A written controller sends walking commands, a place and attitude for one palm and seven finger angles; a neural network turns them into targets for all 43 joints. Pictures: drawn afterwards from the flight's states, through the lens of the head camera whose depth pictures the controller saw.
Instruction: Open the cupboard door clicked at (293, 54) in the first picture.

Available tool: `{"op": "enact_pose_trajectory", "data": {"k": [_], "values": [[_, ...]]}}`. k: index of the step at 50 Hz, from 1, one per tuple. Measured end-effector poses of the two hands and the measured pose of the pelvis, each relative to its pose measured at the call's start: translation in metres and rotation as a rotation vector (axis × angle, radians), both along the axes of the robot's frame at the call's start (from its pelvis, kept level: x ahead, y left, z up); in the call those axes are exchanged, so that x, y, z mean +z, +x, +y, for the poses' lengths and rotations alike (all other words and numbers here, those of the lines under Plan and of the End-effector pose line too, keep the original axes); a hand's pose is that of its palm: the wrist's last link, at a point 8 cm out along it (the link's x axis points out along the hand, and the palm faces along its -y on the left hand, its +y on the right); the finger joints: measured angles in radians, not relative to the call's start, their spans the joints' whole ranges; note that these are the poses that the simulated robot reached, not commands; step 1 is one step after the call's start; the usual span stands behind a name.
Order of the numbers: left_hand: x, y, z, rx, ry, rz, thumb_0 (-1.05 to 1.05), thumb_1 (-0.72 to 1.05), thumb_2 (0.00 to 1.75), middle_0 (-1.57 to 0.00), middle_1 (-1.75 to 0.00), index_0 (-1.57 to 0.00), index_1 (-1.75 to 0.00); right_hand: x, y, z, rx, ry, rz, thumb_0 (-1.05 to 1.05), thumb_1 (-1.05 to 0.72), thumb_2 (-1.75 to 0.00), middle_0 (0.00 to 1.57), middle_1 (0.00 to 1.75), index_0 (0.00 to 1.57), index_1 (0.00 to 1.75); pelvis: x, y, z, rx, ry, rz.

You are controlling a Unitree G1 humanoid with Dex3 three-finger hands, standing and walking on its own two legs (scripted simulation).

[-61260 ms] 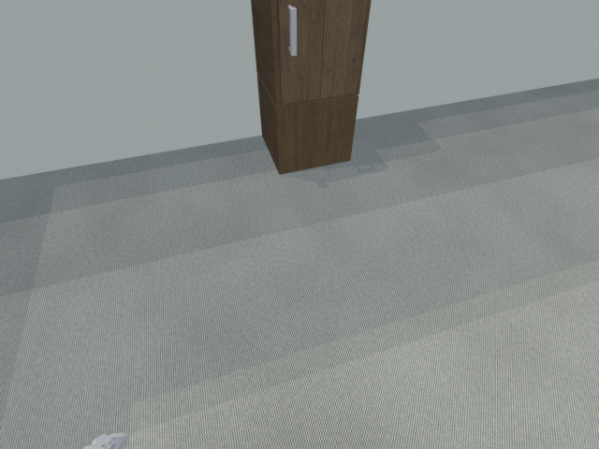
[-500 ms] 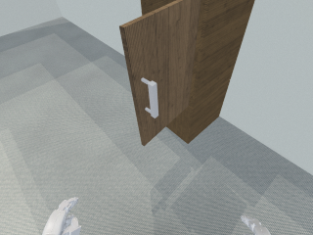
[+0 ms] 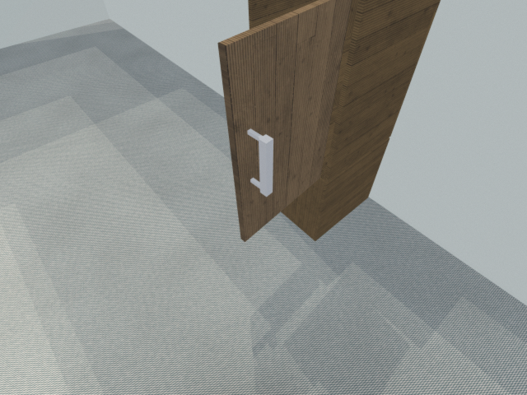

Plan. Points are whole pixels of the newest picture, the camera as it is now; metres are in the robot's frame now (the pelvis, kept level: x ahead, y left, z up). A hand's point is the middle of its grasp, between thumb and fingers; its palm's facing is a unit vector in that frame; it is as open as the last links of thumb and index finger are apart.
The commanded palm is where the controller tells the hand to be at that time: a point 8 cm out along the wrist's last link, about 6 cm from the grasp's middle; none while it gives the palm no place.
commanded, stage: let the arm hang, fingers relaxed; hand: left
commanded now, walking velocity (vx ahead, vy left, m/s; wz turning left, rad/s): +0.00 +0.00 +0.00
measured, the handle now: (259, 163) +0.60 +0.05 -0.03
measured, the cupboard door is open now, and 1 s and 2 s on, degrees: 95 95 95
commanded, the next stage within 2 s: look to check the result in 0.40 s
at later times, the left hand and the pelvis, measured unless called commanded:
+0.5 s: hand out of the picture +0.01 +0.16 -0.18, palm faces +0.02 -0.98 -0.18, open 7.3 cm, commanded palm none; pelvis +0.02 +0.00 +0.00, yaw -1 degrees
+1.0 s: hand out of the picture +0.05 +0.17 -0.17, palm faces +0.01 -0.98 -0.20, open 7.3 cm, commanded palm none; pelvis +0.04 -0.01 +0.00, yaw -1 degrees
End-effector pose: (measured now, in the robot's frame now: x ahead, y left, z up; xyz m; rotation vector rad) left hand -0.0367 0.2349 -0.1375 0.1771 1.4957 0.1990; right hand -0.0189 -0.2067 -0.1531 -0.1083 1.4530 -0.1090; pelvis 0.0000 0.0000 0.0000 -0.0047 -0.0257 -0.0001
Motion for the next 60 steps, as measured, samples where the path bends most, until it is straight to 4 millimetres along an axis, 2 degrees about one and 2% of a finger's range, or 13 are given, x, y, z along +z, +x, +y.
{"op": "enact_pose_trajectory", "data": {"k": [4, 11, 27, 39, 49, 60], "values": [[-0.002, 0.013, -0.006, -0.008, -0.013, -0.035, 0.00, 0.91, 0.90, -0.20, -0.30, -0.20, -0.30, -0.001, 0.003, 0.006, -0.007, 0.011, -0.013, 0.00, -0.92, -0.90, 0.20, 0.30, 0.20, 0.30, 0.000, 0.001, 0.001, -0.004, 0.003, 0.000], [-0.009, 0.036, -0.024, -0.024, -0.060, -0.089, 0.00, 0.91, 0.90, -0.20, -0.30, -0.20, -0.30, 0.002, 0.002, 0.003, -0.025, -0.008, -0.016, 0.00, -0.92, -0.90, 0.20, 0.30, 0.20, 0.30, 0.000, 0.005, 0.001, -0.011, 0.005, 0.000], [-0.008, 0.039, -0.025, -0.017, -0.061, -0.051, 0.00, 0.91, 0.90, -0.20, -0.30, -0.20, -0.30, 0.006, 0.004, -0.005, -0.033, -0.030, 0.018, 0.00, -0.91, -0.90, 0.20, 0.30, 0.20, 0.30, 0.001, 0.017, -0.002, -0.011, 0.006, 0.007], [-0.005, 0.054, -0.022, -0.018, -0.043, -0.054, 0.00, 0.91, 0.90, -0.20, -0.30, -0.20, -0.30, 0.004, 0.027, -0.010, -0.022, -0.029, -0.004, 0.00, -0.91, -0.90, 0.20, 0.30, 0.20, 0.30, 0.002, 0.028, -0.005, -0.010, 0.007, 0.010], [-0.004, 0.077, -0.021, -0.034, -0.034, -0.096, 0.00, 0.91, 0.90, -0.20, -0.30, -0.20, -0.30, 0.006, 0.051, -0.023, -0.010, -0.050, -0.041, 0.00, -0.91, -0.90, 0.20, 0.30, 0.20, 0.30, 0.003, 0.037, -0.009, -0.011, 0.007, 0.008], [-0.002, 0.095, -0.019, -0.045, -0.022, -0.119, 0.00, 0.91, 0.90, -0.20, -0.30, -0.20, -0.30, 0.009, 0.065, -0.038, 0.001, -0.074, -0.053, 0.00, -0.91, -0.90, 0.20, 0.30, 0.20, 0.30, 0.004, 0.044, -0.013, -0.009, 0.007, 0.010]]}}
